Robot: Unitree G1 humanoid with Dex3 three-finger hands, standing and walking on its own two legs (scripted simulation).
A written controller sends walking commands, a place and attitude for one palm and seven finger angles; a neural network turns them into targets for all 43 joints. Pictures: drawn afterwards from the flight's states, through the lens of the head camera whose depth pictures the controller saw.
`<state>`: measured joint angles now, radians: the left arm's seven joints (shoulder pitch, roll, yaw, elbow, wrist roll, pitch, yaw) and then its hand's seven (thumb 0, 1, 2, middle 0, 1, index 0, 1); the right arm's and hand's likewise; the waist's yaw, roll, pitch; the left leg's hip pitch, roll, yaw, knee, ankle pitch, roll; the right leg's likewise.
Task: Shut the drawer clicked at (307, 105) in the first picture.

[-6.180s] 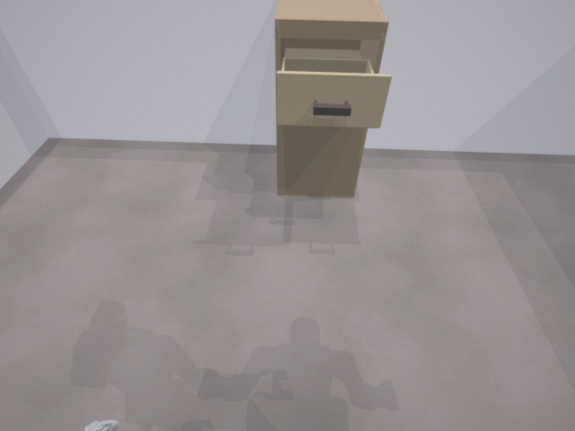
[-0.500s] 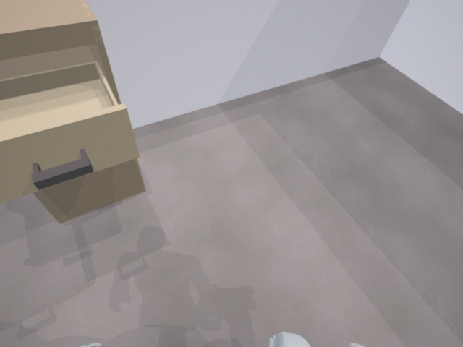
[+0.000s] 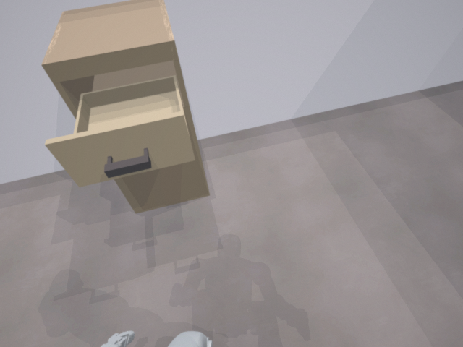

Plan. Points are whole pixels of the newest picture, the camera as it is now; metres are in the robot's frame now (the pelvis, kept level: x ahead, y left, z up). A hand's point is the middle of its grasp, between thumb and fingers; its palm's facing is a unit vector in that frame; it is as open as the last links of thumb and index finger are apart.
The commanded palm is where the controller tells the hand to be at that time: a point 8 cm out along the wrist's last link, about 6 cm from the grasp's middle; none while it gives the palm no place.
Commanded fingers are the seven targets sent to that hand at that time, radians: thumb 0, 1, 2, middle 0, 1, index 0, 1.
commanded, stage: turn to face it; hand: left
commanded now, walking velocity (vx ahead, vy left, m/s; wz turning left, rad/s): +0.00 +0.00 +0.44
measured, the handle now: (128, 160) +0.59 +0.31 -0.08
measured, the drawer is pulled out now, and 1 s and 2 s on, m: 0.30 0.30 0.30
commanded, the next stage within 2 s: take the last steps up to it in 0.38 s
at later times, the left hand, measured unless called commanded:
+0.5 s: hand out of the picture -0.02 +0.28 -0.18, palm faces +0.25 -0.94 -0.23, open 7.4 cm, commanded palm none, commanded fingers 0.00 0.90 0.90 -0.20 -0.30 -0.20 -0.30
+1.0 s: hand out of the picture -0.03 +0.15 -0.16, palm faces +0.27 -0.94 -0.19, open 7.4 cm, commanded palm none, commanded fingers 0.00 0.90 0.90 -0.20 -0.30 -0.20 -0.30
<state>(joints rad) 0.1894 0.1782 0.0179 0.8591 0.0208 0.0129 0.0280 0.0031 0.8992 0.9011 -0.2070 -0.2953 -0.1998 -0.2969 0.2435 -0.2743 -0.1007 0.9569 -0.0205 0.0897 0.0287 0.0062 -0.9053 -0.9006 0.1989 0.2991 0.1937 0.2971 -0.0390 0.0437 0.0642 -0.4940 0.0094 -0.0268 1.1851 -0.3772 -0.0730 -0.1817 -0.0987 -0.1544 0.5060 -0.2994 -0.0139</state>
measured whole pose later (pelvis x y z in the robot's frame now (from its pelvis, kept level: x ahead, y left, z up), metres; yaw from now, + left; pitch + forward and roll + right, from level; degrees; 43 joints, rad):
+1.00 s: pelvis +0.04 +0.00 +0.01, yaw +13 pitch -1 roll +1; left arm 0.42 0.10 0.01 1.09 0.02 -0.04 0.02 0.00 0.90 0.90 -0.20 -0.29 -0.20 -0.30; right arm 0.37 -0.20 -0.08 1.11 -0.03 0.03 0.01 0.01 -0.91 -0.90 0.20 0.30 0.19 0.30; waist -0.02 0.03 -0.01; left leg -0.52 0.05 0.02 1.06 -0.26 0.00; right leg -0.03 0.02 -0.09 0.32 -0.27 -0.07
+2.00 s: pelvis +0.36 +0.03 -0.01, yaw +12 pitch -2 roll +2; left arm 0.13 0.13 0.03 1.01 0.02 -0.03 0.04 -0.01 0.93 0.90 -0.21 -0.29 -0.20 -0.30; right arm 0.35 -0.16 -0.05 1.13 0.00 0.03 -0.03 0.00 -0.91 -0.90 0.20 0.30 0.19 0.30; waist -0.04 0.04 0.09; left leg -0.33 0.04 0.03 0.99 -0.52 -0.03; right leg -0.32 -0.05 -0.14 0.54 -0.19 -0.06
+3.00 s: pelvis +0.33 +0.01 -0.01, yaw +12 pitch +1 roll +1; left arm 0.25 0.16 0.00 1.03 0.02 -0.03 0.07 0.01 0.93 0.90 -0.20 -0.29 -0.20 -0.30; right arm 0.24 -0.17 -0.03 1.08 0.00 0.02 -0.03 0.01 -0.91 -0.90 0.20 0.30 0.19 0.30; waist -0.02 0.02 0.04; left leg -0.28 0.04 0.03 0.71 -0.41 -0.01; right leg -0.18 0.06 -0.07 0.49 -0.33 -0.09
